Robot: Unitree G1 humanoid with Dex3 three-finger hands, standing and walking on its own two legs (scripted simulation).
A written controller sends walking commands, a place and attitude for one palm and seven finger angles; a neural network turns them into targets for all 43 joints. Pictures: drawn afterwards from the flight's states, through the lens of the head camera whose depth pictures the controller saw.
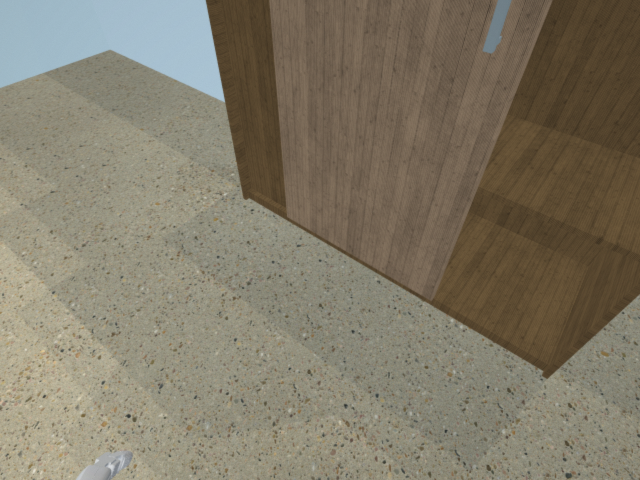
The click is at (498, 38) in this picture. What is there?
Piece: wardrobe's sliding door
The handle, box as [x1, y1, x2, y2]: [483, 0, 511, 53]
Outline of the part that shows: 511,0 498,0 484,44 484,51 491,53 499,42 501,37 499,34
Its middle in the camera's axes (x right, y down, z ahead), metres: +0.34 -0.45 +0.69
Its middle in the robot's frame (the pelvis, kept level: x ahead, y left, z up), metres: +0.86 -0.30 +0.28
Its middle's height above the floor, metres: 1.04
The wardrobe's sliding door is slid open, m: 0.41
